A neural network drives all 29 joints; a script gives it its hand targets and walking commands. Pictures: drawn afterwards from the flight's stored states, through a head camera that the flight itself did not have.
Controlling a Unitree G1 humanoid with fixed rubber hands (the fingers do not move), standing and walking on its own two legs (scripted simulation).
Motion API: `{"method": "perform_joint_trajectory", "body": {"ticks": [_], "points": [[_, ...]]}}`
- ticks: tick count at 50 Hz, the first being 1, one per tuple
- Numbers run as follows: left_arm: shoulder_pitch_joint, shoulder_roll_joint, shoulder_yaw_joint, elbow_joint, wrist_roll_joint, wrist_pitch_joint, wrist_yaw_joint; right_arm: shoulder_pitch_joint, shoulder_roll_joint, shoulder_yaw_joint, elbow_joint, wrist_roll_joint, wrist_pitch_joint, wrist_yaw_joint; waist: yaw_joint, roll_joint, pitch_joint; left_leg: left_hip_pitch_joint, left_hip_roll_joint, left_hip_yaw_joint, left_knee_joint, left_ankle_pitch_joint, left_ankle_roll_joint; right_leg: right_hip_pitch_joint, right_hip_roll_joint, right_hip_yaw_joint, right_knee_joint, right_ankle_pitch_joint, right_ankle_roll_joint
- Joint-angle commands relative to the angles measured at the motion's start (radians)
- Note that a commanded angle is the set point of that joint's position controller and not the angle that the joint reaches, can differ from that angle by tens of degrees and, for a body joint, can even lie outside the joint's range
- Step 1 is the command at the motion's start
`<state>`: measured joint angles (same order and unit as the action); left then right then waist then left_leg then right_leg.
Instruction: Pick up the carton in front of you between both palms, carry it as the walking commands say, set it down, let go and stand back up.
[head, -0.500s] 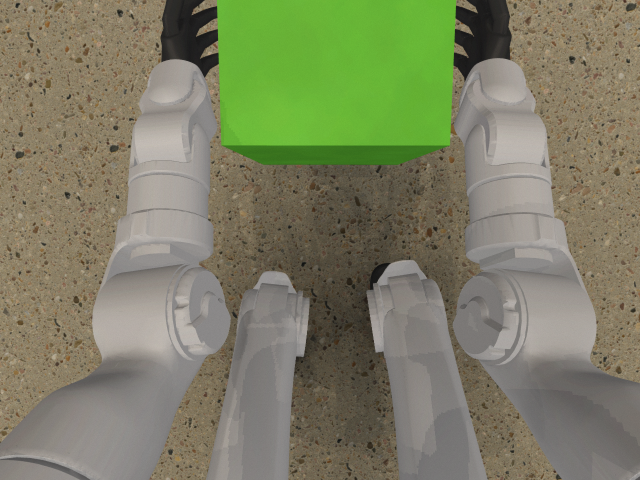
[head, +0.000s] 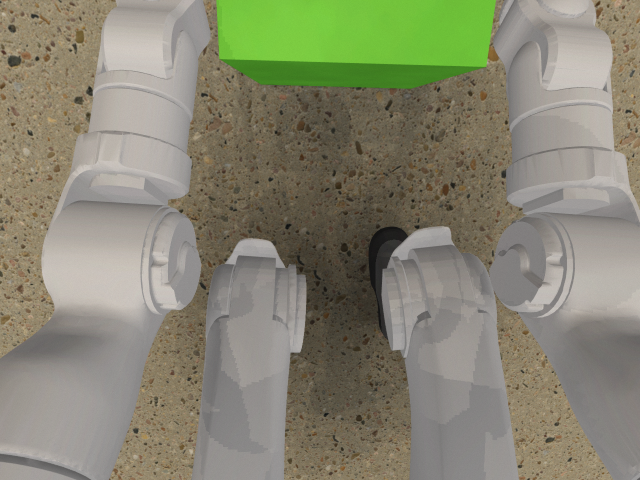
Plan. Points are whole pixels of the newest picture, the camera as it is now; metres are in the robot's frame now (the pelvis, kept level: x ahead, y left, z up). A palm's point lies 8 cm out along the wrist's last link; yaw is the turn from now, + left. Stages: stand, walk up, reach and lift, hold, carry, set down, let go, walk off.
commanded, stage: set down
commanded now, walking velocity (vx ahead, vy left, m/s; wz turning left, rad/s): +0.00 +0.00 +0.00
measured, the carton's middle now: out of the picture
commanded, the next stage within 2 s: none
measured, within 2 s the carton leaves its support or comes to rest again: rests again in 0.28 s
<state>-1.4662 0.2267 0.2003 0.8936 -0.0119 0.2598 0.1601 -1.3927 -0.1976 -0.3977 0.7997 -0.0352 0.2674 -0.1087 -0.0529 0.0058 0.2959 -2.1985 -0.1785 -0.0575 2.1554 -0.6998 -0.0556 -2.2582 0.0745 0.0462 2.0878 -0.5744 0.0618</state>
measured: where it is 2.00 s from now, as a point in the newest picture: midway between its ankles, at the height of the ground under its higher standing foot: (326, 317)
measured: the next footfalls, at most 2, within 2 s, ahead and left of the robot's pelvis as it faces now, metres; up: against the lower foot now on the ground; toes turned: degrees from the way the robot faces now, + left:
none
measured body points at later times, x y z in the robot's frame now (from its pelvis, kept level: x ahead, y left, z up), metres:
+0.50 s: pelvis -0.01 +0.00 -0.02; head +0.36 -0.01 +0.22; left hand +0.57 +0.11 -0.20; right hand +0.54 -0.19 -0.20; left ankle +0.07 +0.11 -0.36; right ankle +0.11 -0.13 -0.36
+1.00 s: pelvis -0.02 +0.00 -0.03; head +0.37 +0.00 +0.19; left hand +0.57 +0.12 -0.21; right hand +0.54 -0.20 -0.21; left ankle +0.07 +0.11 -0.36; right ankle +0.10 -0.13 -0.36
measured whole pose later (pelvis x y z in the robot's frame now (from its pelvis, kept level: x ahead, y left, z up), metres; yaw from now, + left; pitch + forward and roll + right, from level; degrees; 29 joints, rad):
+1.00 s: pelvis -0.02 +0.00 -0.03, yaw +1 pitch +32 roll -1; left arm -1.58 0.26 0.30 1.04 0.08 0.18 0.00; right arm -1.52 -0.28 -0.47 1.01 -0.10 0.19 0.07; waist -0.06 0.01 0.52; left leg -2.14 -0.13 -0.02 2.28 -0.70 -0.02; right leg -2.18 0.04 0.03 2.21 -0.59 0.06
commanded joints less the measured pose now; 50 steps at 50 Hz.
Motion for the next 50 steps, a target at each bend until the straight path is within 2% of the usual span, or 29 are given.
{"method": "perform_joint_trajectory", "body": {"ticks": [1,7,12,18,30,40,41,47,50], "points": [[-0.612,-0.974,-0.402,-0.151,-0.128,-0.051,-0.261,-0.63,0.871,0.45,-0.082,0.134,-0.03,0.298,-0.067,0.11,-1.396,0.618,0.021,0.092,-0.166,0.643,0.011,0.739,0.033,-0.133,-0.048,0.609,-0.043],[-0.559,-0.947,-0.341,-0.065,-0.091,-0.063,-0.27,-0.608,0.854,0.409,-0.035,0.107,-0.039,0.314,-0.059,0.084,-1.232,0.496,0.014,0.089,-0.158,0.552,0.027,0.672,0.029,-0.121,-0.036,0.551,-0.042],[-0.581,-0.896,-0.305,-0.031,-0.08,-0.073,-0.274,-0.649,0.809,0.385,-0.024,0.095,-0.052,0.31,-0.054,0.064,-1.124,0.408,0.013,0.095,-0.154,0.452,0.037,0.663,0.027,-0.111,-0.03,0.487,-0.044],[-0.625,-0.843,-0.293,0.003,-0.093,-0.084,-0.28,-0.69,0.755,0.362,0.006,0.091,-0.067,0.3,-0.064,0.067,-1.033,0.381,0.019,0.095,-0.139,0.385,0.04,0.656,0.023,-0.103,-0.02,0.429,-0.051],[-0.527,-0.744,-0.172,0.132,-0.01,-0.06,-0.317,-0.579,0.692,0.267,0.141,0.031,-0.05,0.326,-0.039,0.068,-0.706,0.3,0.029,0.077,-0.137,0.242,0.058,0.517,0.019,-0.088,-0.023,0.251,-0.066],[-0.438,-0.649,-0.108,0.194,0.057,-0.033,-0.334,-0.483,0.612,0.185,0.219,-0.014,-0.032,0.337,-0.023,0.079,-0.532,0.295,0.048,0.058,-0.128,0.184,0.069,0.437,0.016,-0.076,-0.017,0.16,-0.077],[-0.43,-0.649,-0.104,0.199,0.06,-0.031,-0.335,-0.473,0.602,0.176,0.221,-0.022,-0.033,0.338,-0.033,0.079,-0.522,0.293,0.048,0.057,-0.126,0.182,0.068,0.439,0.017,-0.076,-0.017,0.158,-0.077],[-0.412,-0.612,-0.118,0.193,0.064,-0.039,-0.325,-0.456,0.558,0.156,0.232,-0.024,-0.05,0.33,-0.035,0.083,-0.527,0.347,0.054,0.05,-0.118,0.216,0.058,0.455,0.01,-0.083,0.007,0.185,-0.067],[-0.383,-0.504,-0.1,0.191,0.068,-0.058,-0.298,-0.427,0.458,0.116,0.237,-0.032,-0.071,0.305,-0.04,0.082,-0.555,0.383,0.062,0.051,-0.114,0.257,0.04,0.485,0.001,-0.094,0.019,0.223,-0.052]]}}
